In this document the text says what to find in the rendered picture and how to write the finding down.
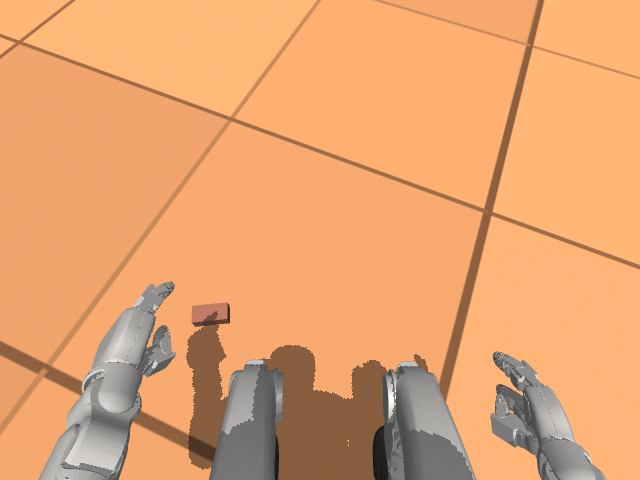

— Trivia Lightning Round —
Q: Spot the right robot arm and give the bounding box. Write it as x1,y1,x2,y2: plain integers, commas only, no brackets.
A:
537,440,607,480

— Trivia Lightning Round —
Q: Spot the right robot hand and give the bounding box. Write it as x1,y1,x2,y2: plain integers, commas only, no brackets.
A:
490,352,576,458

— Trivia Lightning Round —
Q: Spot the left robot arm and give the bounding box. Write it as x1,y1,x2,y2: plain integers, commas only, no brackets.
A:
38,362,143,480

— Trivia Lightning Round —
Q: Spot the left robot hand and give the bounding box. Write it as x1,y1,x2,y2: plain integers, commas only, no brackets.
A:
92,282,176,377

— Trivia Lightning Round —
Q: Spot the small box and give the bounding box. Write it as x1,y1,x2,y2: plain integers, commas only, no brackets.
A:
191,302,230,327

